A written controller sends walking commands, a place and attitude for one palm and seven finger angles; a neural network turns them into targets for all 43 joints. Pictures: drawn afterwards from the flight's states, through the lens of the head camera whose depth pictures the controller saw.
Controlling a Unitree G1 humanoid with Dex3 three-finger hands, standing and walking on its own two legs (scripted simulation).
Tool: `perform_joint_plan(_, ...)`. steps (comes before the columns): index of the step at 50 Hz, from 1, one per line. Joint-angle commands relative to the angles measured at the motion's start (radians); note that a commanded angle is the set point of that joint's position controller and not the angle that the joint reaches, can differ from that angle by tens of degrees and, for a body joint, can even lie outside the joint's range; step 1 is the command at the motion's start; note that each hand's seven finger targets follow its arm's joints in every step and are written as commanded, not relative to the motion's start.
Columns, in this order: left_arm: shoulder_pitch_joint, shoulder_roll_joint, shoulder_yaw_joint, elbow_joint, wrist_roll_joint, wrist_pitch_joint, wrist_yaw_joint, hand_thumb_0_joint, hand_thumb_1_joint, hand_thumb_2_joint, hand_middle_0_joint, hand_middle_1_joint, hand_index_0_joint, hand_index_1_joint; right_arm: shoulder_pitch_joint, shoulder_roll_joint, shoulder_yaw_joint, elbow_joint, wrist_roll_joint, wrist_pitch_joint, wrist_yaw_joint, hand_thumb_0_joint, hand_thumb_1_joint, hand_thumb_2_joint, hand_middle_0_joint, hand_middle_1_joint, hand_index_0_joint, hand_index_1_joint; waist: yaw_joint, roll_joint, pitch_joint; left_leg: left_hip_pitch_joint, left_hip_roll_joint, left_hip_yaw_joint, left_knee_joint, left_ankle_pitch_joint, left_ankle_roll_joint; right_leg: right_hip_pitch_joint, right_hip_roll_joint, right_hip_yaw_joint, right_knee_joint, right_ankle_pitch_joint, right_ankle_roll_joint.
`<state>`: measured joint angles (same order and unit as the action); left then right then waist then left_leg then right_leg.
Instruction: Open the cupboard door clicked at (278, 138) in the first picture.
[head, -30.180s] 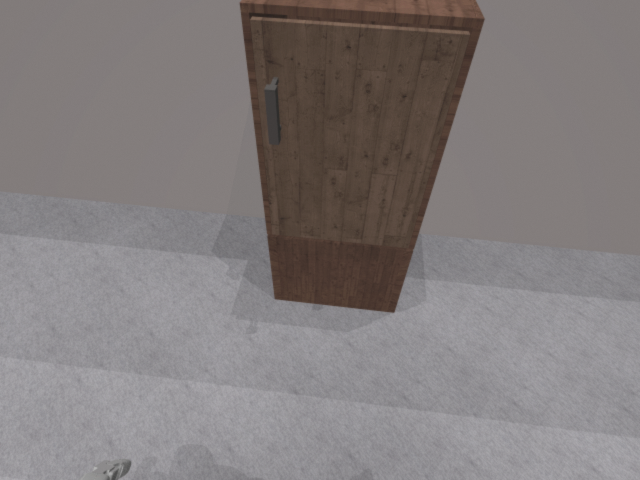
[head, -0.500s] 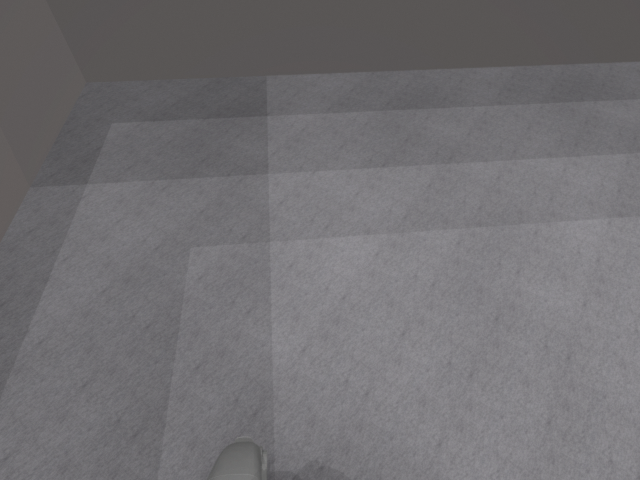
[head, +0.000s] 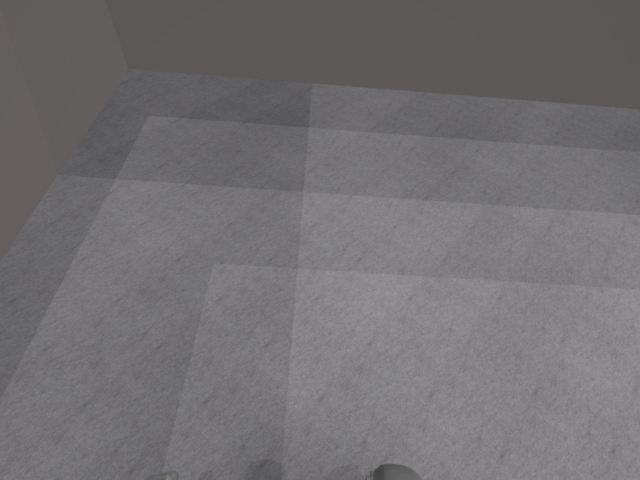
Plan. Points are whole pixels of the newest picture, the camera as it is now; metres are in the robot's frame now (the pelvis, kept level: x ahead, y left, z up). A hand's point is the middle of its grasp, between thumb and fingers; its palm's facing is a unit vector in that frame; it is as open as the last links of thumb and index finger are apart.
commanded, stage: turn to face it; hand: left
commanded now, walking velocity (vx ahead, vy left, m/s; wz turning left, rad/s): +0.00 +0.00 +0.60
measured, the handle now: out of the picture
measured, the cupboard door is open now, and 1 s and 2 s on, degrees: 39 39 39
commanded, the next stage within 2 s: none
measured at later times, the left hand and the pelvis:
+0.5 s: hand out of the picture +0.03 +0.15 -0.16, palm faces +0.35 -0.90 -0.25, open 7.3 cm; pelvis +0.04 -0.06 +0.00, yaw +21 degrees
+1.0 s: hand out of the picture +0.03 +0.17 -0.16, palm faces +0.60 -0.75 -0.30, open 7.3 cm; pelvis +0.07 -0.07 -0.02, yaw +38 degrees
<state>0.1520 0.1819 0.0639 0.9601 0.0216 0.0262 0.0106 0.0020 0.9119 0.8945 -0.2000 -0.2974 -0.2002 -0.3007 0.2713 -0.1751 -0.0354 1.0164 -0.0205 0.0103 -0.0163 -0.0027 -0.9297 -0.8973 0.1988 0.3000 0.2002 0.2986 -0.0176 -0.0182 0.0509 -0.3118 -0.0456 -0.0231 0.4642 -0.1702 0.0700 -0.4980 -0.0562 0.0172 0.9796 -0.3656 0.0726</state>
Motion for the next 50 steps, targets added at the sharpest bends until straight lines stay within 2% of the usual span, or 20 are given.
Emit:
perform_joint_plan(1, -0.001, 0.074, 0.015, -0.087, -0.002, -0.005, 0.010, 0.000, 0.900, 0.900, -0.200, -0.300, -0.200, -0.300, 0.036, -0.191, -0.058, -0.073, -0.009, -0.009, -0.007, 0.000, -0.900, -0.900, 0.200, 0.300, 0.200, 0.300, -0.002, 0.163, -0.070, 0.020, 0.252, -0.330, -0.170, 0.086, 0.105, 0.054, 0.026, -0.021, -0.119, -0.021, -0.002)
perform_joint_plan(7, 0.055, 0.102, 0.021, -0.097, -0.017, -0.020, 0.021, 0.000, 0.900, 0.900, -0.200, -0.300, -0.200, -0.300, 0.016, -0.205, -0.075, -0.099, -0.001, 0.007, -0.006, 0.000, -0.900, -0.900, 0.200, 0.300, 0.200, 0.300, 0.031, 0.183, -0.134, -0.007, 0.184, -0.382, -0.054, 0.236, 0.054, 0.324, 0.079, -0.023, -0.494, 0.083, -0.027)
perform_joint_plan(8, 0.086, 0.134, 0.028, -0.089, -0.016, -0.027, 0.027, 0.000, 0.900, 0.900, -0.200, -0.300, -0.200, -0.300, 0.010, -0.183, -0.075, -0.107, 0.007, 0.006, -0.002, 0.000, -0.900, -0.900, 0.200, 0.300, 0.200, 0.300, 0.044, 0.118, -0.149, -0.099, 0.147, -0.358, -0.017, 0.143, 0.013, 0.463, 0.030, 0.018, -0.603, 0.157, -0.038)
perform_joint_plan(10, 0.109, 0.258, 0.048, -0.096, 0.003, -0.034, 0.035, 0.000, 0.900, 0.900, -0.200, -0.300, -0.200, -0.300, -0.001, -0.116, -0.069, -0.140, 0.011, 0.001, 0.005, 0.000, -0.900, -0.900, 0.200, 0.300, 0.200, 0.300, 0.063, -0.273, -0.130, -0.353, -0.039, -0.009, 0.362, -0.414, -0.112, 0.573, -0.415, 0.357, -0.713, 0.324, -0.203)
perform_joint_plan(11, 0.088, 0.247, 0.039, -0.108, 0.000, -0.032, 0.035, 0.000, 0.900, 0.900, -0.200, -0.300, -0.200, -0.300, -0.007, -0.151, -0.081, -0.141, 0.001, 0.007, 0.009, 0.000, -0.900, -0.900, 0.200, 0.300, 0.200, 0.300, 0.049, -0.189, -0.101, -0.306, 0.010, -0.023, 0.556, -0.444, -0.105, 0.443, -0.455, 0.312, -0.686, 0.455, -0.258)
perform_joint_plan(13, 0.003, 0.167, 0.020, -0.117, -0.004, -0.040, 0.036, 0.000, 0.900, 0.900, -0.200, -0.300, -0.200, -0.300, 0.005, -0.127, -0.075, -0.101, 0.001, 0.034, 0.019, 0.000, -0.900, -0.900, 0.200, 0.300, 0.200, 0.300, -0.009, -0.160, -0.048, -0.301, 0.062, -0.014, 0.707, -0.325, -0.127, 0.384, -0.315, 0.132, -0.644, 0.581, -0.235)
perform_joint_plan(15, 0.015, 0.157, 0.013, -0.117, -0.006, -0.040, 0.030, 0.000, 0.900, 0.900, -0.200, -0.300, -0.200, -0.300, -0.020, -0.110, -0.064, -0.115, 0.003, 0.041, 0.031, 0.000, -0.900, -0.900, 0.200, 0.300, 0.200, 0.300, -0.009, -0.177, -0.028, -0.300, 0.073, 0.030, 0.712, -0.253, -0.140, 0.384, -0.252, -0.004, -0.624, 0.675, -0.187)
perform_joint_plan(24, 0.147, 0.227, 0.031, -0.085, 0.005, -0.038, 0.023, 0.000, 0.900, 0.900, -0.200, -0.300, -0.200, -0.300, -0.191, -0.107, -0.039, -0.174, 0.007, 0.036, 0.046, 0.000, -0.900, -0.900, 0.200, 0.300, 0.200, 0.300, 0.055, -0.201, -0.049, -0.170, 0.063, 0.146, 0.325, -0.248, -0.127, 0.491, -0.279, -0.097, -0.527, 0.834, -0.175)
perform_joint_plan(28, 0.113, 0.249, 0.040, -0.098, -0.003, -0.035, 0.014, 0.000, 0.900, 0.900, -0.200, -0.300, -0.200, -0.300, -0.080, -0.158, -0.050, -0.162, 0.001, 0.025, 0.040, 0.000, -0.900, -0.900, 0.200, 0.300, 0.200, 0.300, -0.023, -0.164, -0.115, 0.102, 0.030, 0.170, 0.063, -0.067, -0.090, 0.386, -0.270, -0.172, -0.320, 0.786, -0.114)
perform_joint_plan(29, 0.099, 0.228, 0.036, -0.112, -0.010, -0.032, 0.010, 0.000, 0.900, 0.900, -0.200, -0.300, -0.200, -0.300, 0.005, -0.224, -0.068, -0.141, -0.003, 0.018, 0.037, 0.000, -0.900, -0.900, 0.200, 0.300, 0.200, 0.300, -0.073, -0.012, -0.186, 0.296, 0.123, 0.066, 0.001, 0.142, -0.052, 0.241, -0.235, -0.207, -0.150, 0.555, -0.068)
perform_joint_plan(30, 0.086, 0.151, 0.018, -0.152, -0.018, -0.026, 0.001, 0.000, 0.900, 0.900, -0.200, -0.300, -0.200, -0.300, 0.069, -0.345, -0.100, -0.139, -0.008, 0.010, 0.030, 0.000, -0.900, -0.900, 0.200, 0.300, 0.200, 0.300, -0.104, 0.314, -0.232, 0.437, 0.437, -0.370, -0.044, 0.543, 0.116, -0.055, -0.067, -0.208, 0.109, -0.224, 0.014)
perform_joint_plan(31, 0.025, 0.167, 0.010, -0.184, -0.009, -0.009, 0.012, 0.000, 0.900, 0.900, -0.200, -0.300, -0.200, -0.300, 0.113, -0.372, -0.099, -0.125, 0.007, 0.018, 0.024, 0.000, -0.900, -0.900, 0.200, 0.300, 0.200, 0.300, -0.111, 0.239, -0.240, 0.401, 0.496, -0.401, -0.049, 0.627, 0.190, -0.096, -0.061, -0.060, 0.214, -0.311, 0.000)
perform_joint_plan(32, 0.020, 0.169, 0.017, -0.200, -0.006, -0.004, 0.016, 0.000, 0.900, 0.900, -0.200, -0.300, -0.200, -0.300, 0.054, -0.361, -0.093, -0.140, 0.001, 0.019, 0.020, 0.000, -0.900, -0.900, 0.200, 0.300, 0.200, 0.300, -0.078, 0.149, -0.177, 0.296, 0.500, -0.342, -0.079, 0.397, 0.200, -0.102, -0.081, -0.033, 0.231, -0.284, -0.002)
perform_joint_plan(33, -0.002, 0.157, 0.020, -0.174, -0.002, -0.001, 0.016, 0.000, 0.900, 0.900, -0.200, -0.300, -0.200, -0.300, 0.000, -0.318, -0.088, -0.156, -0.001, 0.010, 0.009, 0.000, -0.900, -0.900, 0.200, 0.300, 0.200, 0.300, -0.068, 0.185, -0.145, 0.240, 0.419, -0.354, -0.108, 0.302, 0.166, -0.125, -0.079, -0.027, 0.231, -0.209, 0.005)
perform_joint_plan(37, 0.075, 0.163, 0.026, -0.121, 0.003, 0.011, 0.000, 0.000, 0.900, 0.900, -0.200, -0.300, -0.200, -0.300, -0.124, -0.259, -0.063, -0.182, -0.002, 0.004, 0.001, 0.000, -0.900, -0.900, 0.200, 0.300, 0.200, 0.300, 0.011, 0.177, -0.074, 0.104, 0.271, -0.198, -0.127, 0.173, 0.078, -0.044, -0.045, -0.015, 0.167, -0.038, 0.011)
perform_joint_plan(44, 0.036, 0.138, 0.016, -0.157, -0.003, 0.004, 0.005, 0.000, 0.900, 0.900, -0.200, -0.300, -0.200, -0.300, -0.103, -0.268, -0.079, -0.181, -0.009, 0.015, 0.011, 0.000, -0.900, -0.900, 0.200, 0.300, 0.200, 0.300, -0.001, 0.176, -0.081, 0.060, 0.243, -0.265, -0.104, 0.105, 0.087, 0.095, 0.019, -0.050, -0.164, -0.065, 0.007)
perform_joint_plan(47, 0.117, 0.146, 0.021, -0.144, -0.010, -0.009, 0.009, 0.000, 0.900, 0.900, -0.200, -0.300, -0.200, -0.300, -0.147, -0.258, -0.083, -0.198, -0.002, 0.022, 0.012, 0.000, -0.900, -0.900, 0.200, 0.300, 0.200, 0.300, 0.043, 0.194, -0.099, -0.048, 0.206, -0.286, -0.020, 0.132, 0.054, 0.304, 0.051, -0.062, -0.398, 0.049, -0.006)
perform_joint_plan(48, 0.165, 0.177, 0.030, -0.136, -0.007, -0.019, 0.015, 0.000, 0.900, 0.900, -0.200, -0.300, -0.200, -0.300, -0.160, -0.227, -0.081, -0.208, 0.006, 0.022, 0.014, 0.000, -0.900, -0.900, 0.200, 0.300, 0.200, 0.300, 0.074, 0.103, -0.109, -0.140, 0.150, -0.256, 0.063, 0.041, 0.010, 0.431, 0.008, -0.023, -0.552, 0.121, -0.014)
perform_joint_plan(49, 0.185, 0.267, 0.049, -0.136, 0.010, -0.032, 0.024, 0.000, 0.900, 0.900, -0.200, -0.300, -0.200, -0.300, -0.138, -0.157, -0.073, -0.220, 0.015, 0.021, 0.019, 0.000, -0.900, -0.900, 0.200, 0.300, 0.200, 0.300, 0.083, -0.185, -0.120, -0.297, 0.018, -0.105, 0.280, -0.222, -0.071, 0.533, -0.243, 0.233, -0.708, 0.092, -0.082)
perform_joint_plan(50, 0.163, 0.312, 0.051, -0.151, 0.011, -0.030, 0.026, 0.000, 0.900, 0.900, -0.200, -0.300, -0.200, -0.300, -0.153, -0.154, -0.073, -0.234, 0.009, 0.019, 0.022, 0.000, -0.900, -0.900, 0.200, 0.300, 0.200, 0.300, 0.086, -0.331, -0.101, -0.312, -0.025, -0.008, 0.543, -0.457, -0.105, 0.425, -0.444, 0.402, -0.745, 0.197, -0.193)
